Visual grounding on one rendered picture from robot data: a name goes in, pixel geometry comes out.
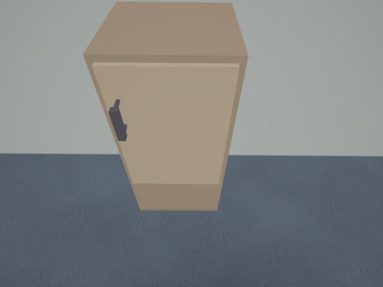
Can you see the cupboard door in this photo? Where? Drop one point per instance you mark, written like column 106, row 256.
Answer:
column 177, row 117

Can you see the handle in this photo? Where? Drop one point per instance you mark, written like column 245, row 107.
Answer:
column 116, row 119

